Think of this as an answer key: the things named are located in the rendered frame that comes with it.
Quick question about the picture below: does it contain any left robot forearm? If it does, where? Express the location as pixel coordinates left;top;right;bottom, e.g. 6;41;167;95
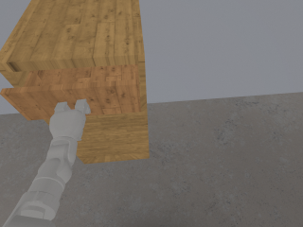
2;136;78;227

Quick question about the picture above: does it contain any drawer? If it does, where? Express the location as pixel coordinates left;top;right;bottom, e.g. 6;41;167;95
0;64;141;121

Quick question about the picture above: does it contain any cabinet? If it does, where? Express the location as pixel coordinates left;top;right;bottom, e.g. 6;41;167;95
0;0;150;165

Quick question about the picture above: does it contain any robot left hand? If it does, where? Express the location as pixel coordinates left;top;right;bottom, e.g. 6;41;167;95
49;98;91;141

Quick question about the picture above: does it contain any robot left upper arm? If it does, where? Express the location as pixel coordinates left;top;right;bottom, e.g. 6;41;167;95
7;215;56;227

